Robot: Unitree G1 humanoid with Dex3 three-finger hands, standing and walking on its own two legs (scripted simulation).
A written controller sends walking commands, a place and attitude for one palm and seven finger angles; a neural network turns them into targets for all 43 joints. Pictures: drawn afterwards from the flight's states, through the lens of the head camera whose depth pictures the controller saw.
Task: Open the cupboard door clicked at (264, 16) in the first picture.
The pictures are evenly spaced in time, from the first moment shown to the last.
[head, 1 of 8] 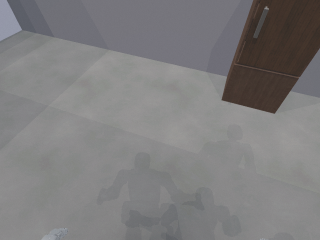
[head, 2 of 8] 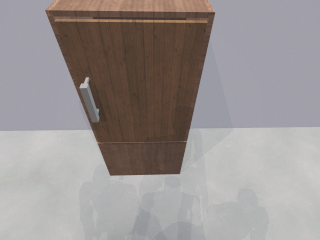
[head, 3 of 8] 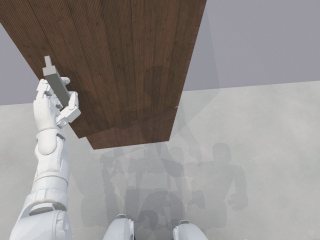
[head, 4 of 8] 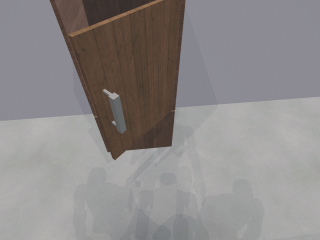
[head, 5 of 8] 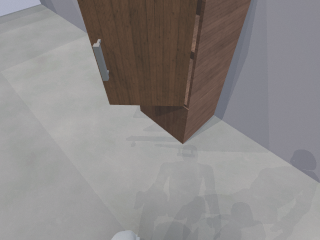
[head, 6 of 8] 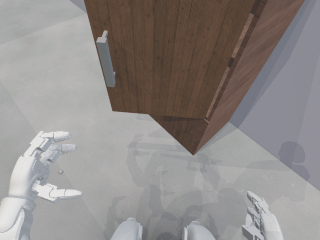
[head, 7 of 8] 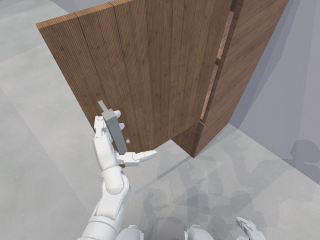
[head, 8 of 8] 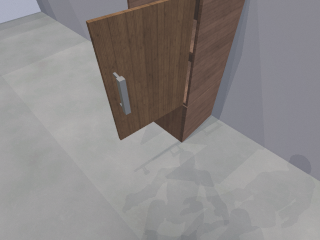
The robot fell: no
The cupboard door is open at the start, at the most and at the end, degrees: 0 81 81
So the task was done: yes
